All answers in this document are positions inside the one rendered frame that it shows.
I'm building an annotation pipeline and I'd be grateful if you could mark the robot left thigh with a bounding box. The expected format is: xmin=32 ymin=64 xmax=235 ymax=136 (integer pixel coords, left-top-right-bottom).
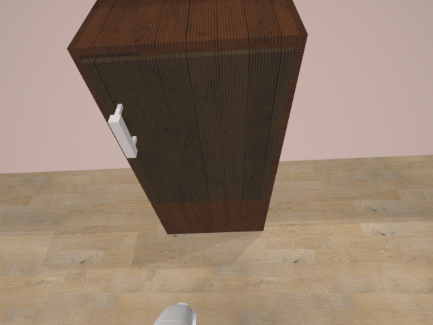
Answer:
xmin=153 ymin=305 xmax=198 ymax=325

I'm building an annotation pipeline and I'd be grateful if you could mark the handle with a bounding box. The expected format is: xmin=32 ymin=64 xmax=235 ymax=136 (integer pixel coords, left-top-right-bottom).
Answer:
xmin=108 ymin=104 xmax=138 ymax=158

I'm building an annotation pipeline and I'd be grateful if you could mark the cupboard door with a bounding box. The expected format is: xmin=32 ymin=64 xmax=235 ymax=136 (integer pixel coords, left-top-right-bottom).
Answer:
xmin=80 ymin=46 xmax=296 ymax=203

